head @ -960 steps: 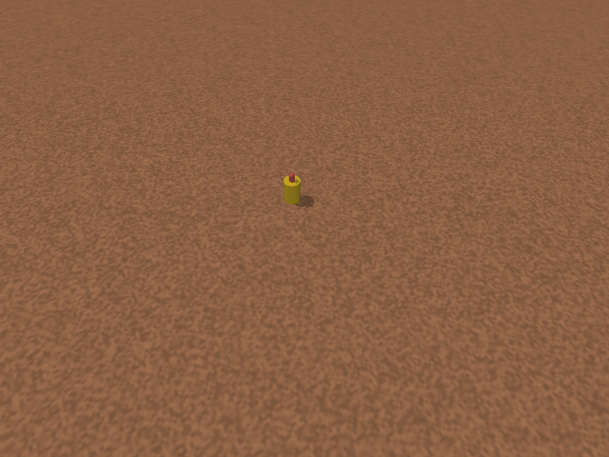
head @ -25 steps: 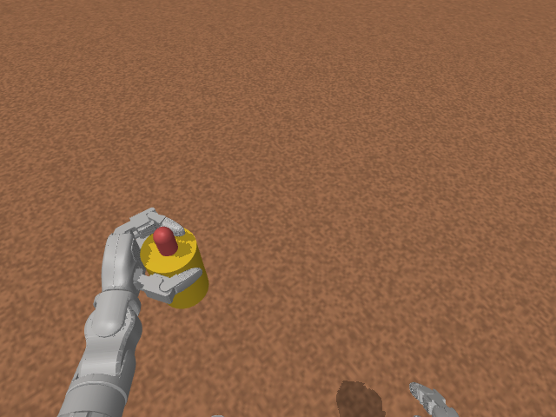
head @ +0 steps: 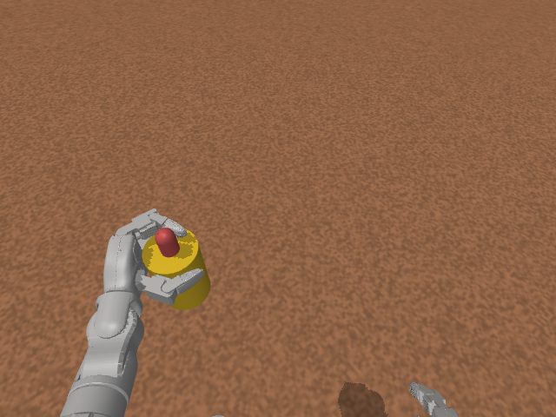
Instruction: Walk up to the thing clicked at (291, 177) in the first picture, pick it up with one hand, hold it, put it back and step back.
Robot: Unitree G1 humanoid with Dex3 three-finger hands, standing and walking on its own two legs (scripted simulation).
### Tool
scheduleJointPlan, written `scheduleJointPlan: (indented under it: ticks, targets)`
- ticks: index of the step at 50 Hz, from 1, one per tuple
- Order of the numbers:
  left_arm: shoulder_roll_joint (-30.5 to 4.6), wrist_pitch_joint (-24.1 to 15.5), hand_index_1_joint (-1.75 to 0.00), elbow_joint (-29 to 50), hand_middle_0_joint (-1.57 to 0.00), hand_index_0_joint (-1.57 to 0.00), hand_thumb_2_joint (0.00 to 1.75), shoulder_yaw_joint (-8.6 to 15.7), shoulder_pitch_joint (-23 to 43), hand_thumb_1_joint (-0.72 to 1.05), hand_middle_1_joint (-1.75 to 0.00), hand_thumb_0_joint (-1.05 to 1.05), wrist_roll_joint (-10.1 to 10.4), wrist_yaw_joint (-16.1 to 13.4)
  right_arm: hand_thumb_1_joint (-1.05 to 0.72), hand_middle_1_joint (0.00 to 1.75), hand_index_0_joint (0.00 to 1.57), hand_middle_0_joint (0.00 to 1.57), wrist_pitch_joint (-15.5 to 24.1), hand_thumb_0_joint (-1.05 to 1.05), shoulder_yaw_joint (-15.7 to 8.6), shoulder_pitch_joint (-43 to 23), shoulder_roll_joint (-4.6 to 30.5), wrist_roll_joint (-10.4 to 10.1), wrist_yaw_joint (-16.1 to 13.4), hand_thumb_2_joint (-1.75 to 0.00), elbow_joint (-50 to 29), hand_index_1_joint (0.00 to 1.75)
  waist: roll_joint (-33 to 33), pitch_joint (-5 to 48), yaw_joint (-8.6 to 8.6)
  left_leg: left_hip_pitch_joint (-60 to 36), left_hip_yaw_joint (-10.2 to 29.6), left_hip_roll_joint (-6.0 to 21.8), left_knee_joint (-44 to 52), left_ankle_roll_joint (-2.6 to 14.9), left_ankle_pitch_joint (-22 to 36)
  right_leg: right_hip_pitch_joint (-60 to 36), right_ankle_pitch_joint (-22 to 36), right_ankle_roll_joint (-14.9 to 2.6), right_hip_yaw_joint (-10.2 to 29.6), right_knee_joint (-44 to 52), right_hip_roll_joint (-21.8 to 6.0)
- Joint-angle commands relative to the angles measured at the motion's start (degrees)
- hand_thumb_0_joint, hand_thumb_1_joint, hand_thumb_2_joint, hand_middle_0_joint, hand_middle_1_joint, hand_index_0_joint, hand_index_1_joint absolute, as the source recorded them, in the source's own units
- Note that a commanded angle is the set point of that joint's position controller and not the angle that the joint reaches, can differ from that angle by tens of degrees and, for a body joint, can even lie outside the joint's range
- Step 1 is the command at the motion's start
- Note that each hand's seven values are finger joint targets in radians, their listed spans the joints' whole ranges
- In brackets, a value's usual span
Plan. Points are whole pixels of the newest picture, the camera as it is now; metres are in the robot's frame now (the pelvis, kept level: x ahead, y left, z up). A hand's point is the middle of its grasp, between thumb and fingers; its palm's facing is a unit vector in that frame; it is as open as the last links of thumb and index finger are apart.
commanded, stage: hold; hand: left
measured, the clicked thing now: (176, 263) +0.33 +0.16 +0.02
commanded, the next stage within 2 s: crouch in 0.22 s
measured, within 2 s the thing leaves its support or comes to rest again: neither
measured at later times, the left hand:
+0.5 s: hand (171, 260) +0.33 +0.16 +0.04, palm faces +0.13 -0.99 -0.02, open 8.7 cm
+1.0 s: hand (188, 298) +0.36 +0.18 -0.18, palm faces +0.17 -0.98 -0.04, open 8.6 cm
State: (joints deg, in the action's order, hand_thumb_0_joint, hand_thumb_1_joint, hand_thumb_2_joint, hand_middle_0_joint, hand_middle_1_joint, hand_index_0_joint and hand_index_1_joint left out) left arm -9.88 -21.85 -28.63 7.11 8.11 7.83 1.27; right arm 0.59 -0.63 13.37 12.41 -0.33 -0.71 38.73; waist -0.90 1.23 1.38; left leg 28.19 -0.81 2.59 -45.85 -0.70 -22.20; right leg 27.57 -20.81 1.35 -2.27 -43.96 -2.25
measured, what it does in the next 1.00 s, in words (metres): lowers itself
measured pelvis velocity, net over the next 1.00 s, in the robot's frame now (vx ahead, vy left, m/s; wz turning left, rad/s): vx -0.03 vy -0.01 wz -0.01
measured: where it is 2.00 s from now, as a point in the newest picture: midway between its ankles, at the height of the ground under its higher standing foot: outside the picture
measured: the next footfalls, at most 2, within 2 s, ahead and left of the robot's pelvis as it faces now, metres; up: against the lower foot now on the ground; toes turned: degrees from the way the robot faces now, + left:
none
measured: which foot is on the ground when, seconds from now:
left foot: down 0.00-1.00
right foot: down 0.00-1.00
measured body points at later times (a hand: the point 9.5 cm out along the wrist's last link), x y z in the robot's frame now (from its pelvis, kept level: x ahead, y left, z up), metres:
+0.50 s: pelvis +0.00 +0.00 +0.00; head +0.04 +0.00 +0.45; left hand +0.32 +0.22 +0.04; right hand +0.13 -0.25 -0.11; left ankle +0.01 +0.12 -0.71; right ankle +0.02 -0.14 -0.71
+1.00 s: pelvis -0.03 -0.01 -0.16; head +0.12 +0.01 +0.27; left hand +0.35 +0.23 -0.17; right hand +0.09 -0.27 -0.28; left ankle +0.01 +0.12 -0.71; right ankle +0.02 -0.14 -0.71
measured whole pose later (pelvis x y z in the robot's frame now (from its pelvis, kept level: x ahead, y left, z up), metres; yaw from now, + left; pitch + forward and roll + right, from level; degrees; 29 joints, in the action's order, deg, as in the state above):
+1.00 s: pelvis -0.03 -0.01 -0.16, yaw -1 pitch +28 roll -2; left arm -13.7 -43.1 -52.3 17.1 24.2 6.7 3.1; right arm 1.4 -1.6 8.9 14.8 3.7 3.4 39.5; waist -0.3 10.7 4.4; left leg 82.7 2.4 3.1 -90.9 -1.4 -36.5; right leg 81.7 -35.4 0.4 -2.6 -89.0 -2.5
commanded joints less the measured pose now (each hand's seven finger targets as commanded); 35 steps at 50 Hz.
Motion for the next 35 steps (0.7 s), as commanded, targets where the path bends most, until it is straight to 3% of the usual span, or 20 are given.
scheduleJointPlan:
  ticks: [1,2,4,5,6,10,11,12,14,16,17,19,20,22,26,27,29,30,32,35]
  targets:
    - [-9.1,-6.0,-1.39,16.9,-1.24,-1.25,1.21,3.8,19.5,0.17,-1.39,0.00,1.0,0.1,-0.92,0.30,0.20,0.20,2.3,0.00,-2.8,-2.1,7.9,0.0,-0.5,-0.91,-7.1,0.30,-1.2,15.1,-0.42,-6.5,0.3,-1.7,7.4,0.34,10.6,-5.8,11.6,-1.76,-0.6,5.4,2.5]
    - [-6.6,-5.7,-1.39,15.4,-1.23,-1.25,1.21,1.5,17.9,0.16,-1.39,0.00,1.1,0.4,-0.92,0.30,0.20,0.20,2.3,0.00,-2.6,-1.9,7.7,0.0,-0.5,-0.91,-7.2,0.30,-0.2,15.2,0.27,-7.0,0.4,-1.6,7.3,0.40,10.9,-5.9,12.0,-1.68,-0.7,5.4,2.5]
    - [-7.5,-6.0,-1.38,16.3,-1.24,-1.26,1.20,3.2,18.4,0.16,-1.39,0.00,1.8,0.3,-0.92,0.30,0.20,0.20,2.5,0.00,-2.7,-2.4,7.8,-0.1,-0.4,-0.91,-7.2,0.30,-0.3,14.9,-0.23,-6.0,0.5,-1.7,6.9,0.44,11.2,-5.9,12.3,-1.66,-0.7,5.3,2.5]
    - [-6.3,-5.7,-1.38,14.4,-1.24,-1.25,1.20,2.0,17.9,0.14,-1.38,0.00,1.7,0.6,-0.92,0.30,0.20,0.20,2.5,0.00,-2.6,-2.2,7.8,0.0,-0.5,-0.91,-7.3,0.30,0.7,15.2,0.45,-6.3,0.5,-1.6,6.9,0.54,10.9,-5.6,12.0,-1.59,-0.7,5.3,2.5]
    - [-7.9,-6.2,-1.37,18.0,-1.23,-1.24,1.20,2.4,19.9,0.16,-1.38,0.00,1.6,0.5,-0.92,0.30,0.20,0.20,2.5,0.00,-2.6,-2.1,7.8,-0.1,-0.5,-0.91,-7.2,0.30,-0.4,15.5,-0.23,-6.3,0.4,-1.7,6.9,0.49,11.0,-6.2,12.1,-1.66,-0.6,5.4,2.4]
    - [-8.2,-6.0,-1.39,17.2,-1.24,-1.25,1.19,2.8,18.7,0.14,-1.39,0.00,1.4,0.3,-0.93,0.30,0.20,0.20,2.5,0.00,-2.5,-2.3,7.7,-0.1,-0.7,-0.91,-7.2,0.30,0.8,15.8,-0.02,-6.3,0.1,-2.0,6.7,0.79,10.3,-6.7,12.0,-1.34,-0.2,6.0,2.0]
    - [-6.6,-5.9,-1.37,15.7,-1.23,-1.24,1.19,1.8,17.4,0.14,-1.37,0.00,1.4,0.4,-0.93,0.30,0.20,0.20,2.6,0.00,-2.5,-2.6,7.6,0.0,-0.6,-0.91,-7.5,0.30,0.8,15.0,0.09,-6.1,0.1,-2.0,6.8,0.72,10.0,-6.1,11.6,-1.38,-0.3,5.9,2.2]
    - [-9.2,-6.2,-1.36,19.6,-1.21,-1.23,1.18,3.4,20.6,0.15,-1.36,0.00,1.3,0.2,-0.92,0.30,0.20,0.20,2.6,0.00,-2.6,-2.6,7.7,0.0,-0.7,-0.91,-7.2,0.30,-1.1,17.4,-0.20,-7.0,-0.1,-2.0,6.7,0.62,10.4,-6.7,12.0,-1.49,-0.1,6.0,2.1]
    - [-6.2,-5.2,-1.36,15.2,-1.21,-1.23,1.19,1.5,16.9,0.16,-1.37,0.00,1.3,0.2,-0.92,0.30,0.20,0.20,2.5,0.00,-2.3,-2.0,7.4,0.0,-0.8,-0.91,-6.9,0.30,1.0,15.8,0.31,-6.8,0.3,-1.8,6.8,0.60,11.0,-6.4,12.4,-1.43,-0.5,5.8,2.5]
    - [-6.8,-5.1,-1.40,14.6,-1.26,-1.26,1.24,2.9,17.1,0.20,-1.40,0.00,1.6,0.1,-0.92,0.30,0.20,0.20,2.7,0.00,-2.6,-2.5,7.8,-0.1,-0.6,-0.91,-7.1,0.30,0.3,14.7,-0.19,-5.7,0.3,-1.8,6.8,0.56,11.1,-6.2,12.6,-1.51,-0.5,5.7,2.3]
    - [-8.4,-5.5,-1.32,17.2,-1.22,-1.23,1.18,2.9,19.3,0.19,-1.32,0.00,1.1,-0.2,-0.89,0.30,0.20,0.20,2.6,0.00,-2.7,-2.3,8.0,-0.1,-0.7,-0.90,-7.1,0.30,0.1,16.1,-0.04,-6.7,0.3,-1.7,6.9,0.57,11.8,-6.4,13.2,-1.60,-0.6,5.6,2.4]
    - [-6.9,-5.4,-1.33,14.1,-1.23,-1.25,1.17,2.4,17.7,0.22,-1.33,0.00,1.1,0.0,-0.88,0.30,0.20,0.20,2.4,0.00,-2.6,-2.4,7.7,0.1,-0.6,-0.90,-7.1,0.30,0.4,13.8,0.05,-5.2,0.2,-1.8,6.5,0.66,11.5,-5.6,12.8,-1.48,-0.5,5.5,2.3]
    - [-7.7,-5.7,-1.33,15.0,-1.24,-1.26,1.18,3.7,18.1,0.23,-1.34,0.00,1.2,-0.3,-0.88,0.30,0.20,0.20,2.5,0.00,-2.7,-2.2,7.7,0.1,-0.4,-0.90,-6.8,0.30,0.8,14.5,-0.17,-4.9,0.3,-1.8,6.5,0.70,10.8,-5.6,12.3,-1.52,-0.6,5.3,2.2]
    - [-4.8,-5.9,-1.35,9.9,-1.25,-1.27,1.19,2.6,16.0,0.21,-1.35,0.00,1.4,-0.4,-0.89,0.30,0.20,0.20,2.4,0.00,-2.5,-2.9,7.3,0.1,-0.2,-0.90,-7.1,0.30,2.3,11.2,0.18,-2.3,0.2,-1.9,6.1,0.83,8.0,-3.2,9.7,-1.45,-0.5,5.4,2.2]
    - [-7.1,-8.6,-1.35,8.1,-1.24,-1.26,1.19,4.7,17.7,0.19,-1.35,0.00,0.4,-1.1,-0.88,0.30,0.20,0.20,2.6,0.00,-3.3,-1.7,7.8,0.9,0.2,-0.90,-6.1,0.30,1.7,14.9,0.64,-1.2,0.3,-2.0,3.1,1.00,9.3,-1.1,11.5,-1.42,0.0,2.7,1.9]
    - [-6.3,-9.3,-1.35,7.7,-1.24,-1.26,1.19,3.7,18.5,0.19,-1.35,0.00,0.2,-0.9,-0.88,0.30,0.20,0.20,2.5,0.00,-3.3,-1.3,7.7,1.0,0.5,-0.90,-5.8,0.30,1.5,14.4,0.86,0.1,0.5,-1.8,2.2,0.89,9.8,0.2,11.9,-1.61,-0.2,1.4,2.1]
    - [-6.6,-11.3,-1.33,6.4,-1.23,-1.24,1.18,4.9,19.8,0.17,-1.34,0.00,0.3,-0.9,-0.89,0.30,0.20,0.20,2.6,0.00,-3.7,-1.5,8.0,1.3,0.9,-0.90,-5.5,0.30,1.2,14.5,0.92,2.4,0.8,-1.7,0.4,0.80,8.4,3.5,10.3,-1.84,-0.2,-0.7,2.1]
    - [-4.2,-12.1,-1.33,1.5,-1.22,-1.24,1.17,3.7,19.0,0.18,-1.33,0.00,0.5,-0.5,-0.89,0.30,0.20,0.20,2.8,0.00,-3.8,-1.6,8.3,1.4,1.1,-0.90,-5.3,0.30,2.4,13.7,1.70,4.1,1.1,-1.7,-1.1,0.80,7.2,5.9,9.0,-1.85,-0.3,-2.2,2.2]
    - [-7.6,-15.3,-1.33,5.1,-1.23,-1.24,1.17,5.9,24.9,0.17,-1.33,0.00,0.1,-0.5,-0.89,0.30,0.20,0.20,3.0,0.00,-4.2,-1.3,8.4,1.8,1.6,-0.90,-4.9,0.30,-0.1,17.7,1.53,6.4,1.5,-1.7,-4.4,0.66,6.0,9.6,7.7,-2.18,0.1,-5.7,2.0]
    - [-7.0,-18.4,-1.33,-4.8,-1.22,-1.23,1.17,7.1,22.0,0.11,-1.33,0.00,-0.3,0.0,-0.90,0.30,0.20,0.20,3.0,0.00,-4.1,-0.7,8.5,2.5,2.2,-0.91,-4.3,0.30,1.2,19.4,1.82,14.4,2.1,-2.0,-11.0,0.78,3.9,16.7,5.3,-2.35,0.0,-11.8,2.2]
